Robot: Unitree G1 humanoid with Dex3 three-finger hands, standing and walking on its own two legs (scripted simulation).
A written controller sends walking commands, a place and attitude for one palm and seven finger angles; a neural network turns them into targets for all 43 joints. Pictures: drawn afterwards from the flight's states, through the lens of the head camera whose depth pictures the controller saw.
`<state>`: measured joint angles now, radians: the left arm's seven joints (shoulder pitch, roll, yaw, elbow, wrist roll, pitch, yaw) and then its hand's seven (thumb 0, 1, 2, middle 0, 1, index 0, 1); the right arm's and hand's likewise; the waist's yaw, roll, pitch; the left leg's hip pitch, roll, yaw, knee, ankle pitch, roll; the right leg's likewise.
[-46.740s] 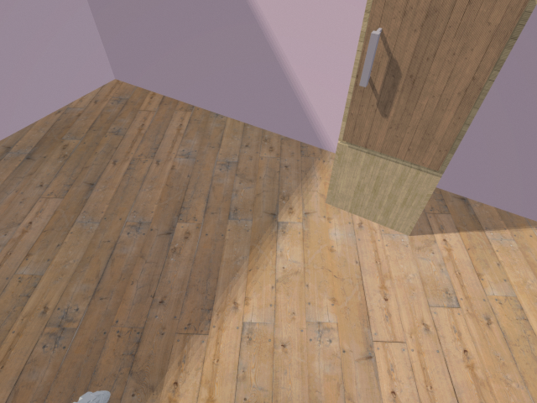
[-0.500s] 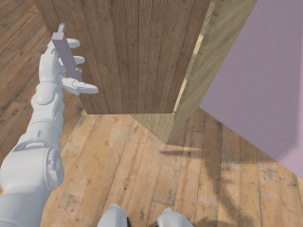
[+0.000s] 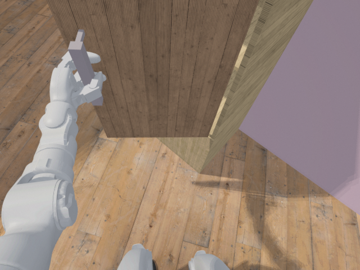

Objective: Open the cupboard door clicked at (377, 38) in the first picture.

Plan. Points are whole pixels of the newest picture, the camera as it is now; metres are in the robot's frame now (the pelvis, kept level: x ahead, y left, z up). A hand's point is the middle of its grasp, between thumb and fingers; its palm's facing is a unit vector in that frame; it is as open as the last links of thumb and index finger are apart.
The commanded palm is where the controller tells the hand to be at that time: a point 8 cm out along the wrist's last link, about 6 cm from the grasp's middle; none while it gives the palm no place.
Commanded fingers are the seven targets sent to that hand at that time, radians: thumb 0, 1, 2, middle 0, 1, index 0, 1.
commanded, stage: close the thumb around the handle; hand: left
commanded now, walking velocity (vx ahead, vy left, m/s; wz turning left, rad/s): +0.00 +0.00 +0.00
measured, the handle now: (90, 71) +0.55 +0.17 +0.08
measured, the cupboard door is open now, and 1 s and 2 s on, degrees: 44 82 84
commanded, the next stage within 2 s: pull the door open along its arc in 0.10 s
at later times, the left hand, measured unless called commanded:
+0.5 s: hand (98, 96) +0.47 +0.15 +0.08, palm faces +0.01 -1.00 -0.01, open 5.8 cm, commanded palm +0.42 +0.19 +0.09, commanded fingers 0.00 0.90 0.90 -0.40 -1.35 -0.40 -1.35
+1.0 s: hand (144, 174) +0.29 +0.05 +0.09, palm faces +0.27 -0.96 +0.06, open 6.5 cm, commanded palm +0.22 +0.13 +0.09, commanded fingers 0.00 0.90 0.90 -0.40 -1.35 -0.40 -1.35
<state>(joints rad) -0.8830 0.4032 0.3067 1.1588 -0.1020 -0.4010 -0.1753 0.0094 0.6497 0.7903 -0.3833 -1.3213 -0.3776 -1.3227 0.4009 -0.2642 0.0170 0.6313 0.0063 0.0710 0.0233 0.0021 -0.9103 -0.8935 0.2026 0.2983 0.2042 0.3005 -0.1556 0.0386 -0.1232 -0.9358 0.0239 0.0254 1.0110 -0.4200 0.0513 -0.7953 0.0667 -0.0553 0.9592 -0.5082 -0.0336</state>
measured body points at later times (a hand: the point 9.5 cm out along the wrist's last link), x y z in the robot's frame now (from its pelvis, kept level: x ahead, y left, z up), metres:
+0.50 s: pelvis +0.00 +0.00 +0.01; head +0.09 +0.01 +0.45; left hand +0.46 +0.20 +0.09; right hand +0.01 -0.26 -0.11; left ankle +0.03 +0.09 -0.67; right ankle -0.03 -0.10 -0.67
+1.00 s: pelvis +0.01 -0.03 +0.02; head +0.03 -0.04 +0.47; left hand +0.27 +0.10 +0.09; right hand +0.21 -0.23 -0.06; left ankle +0.03 +0.09 -0.67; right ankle -0.03 -0.10 -0.67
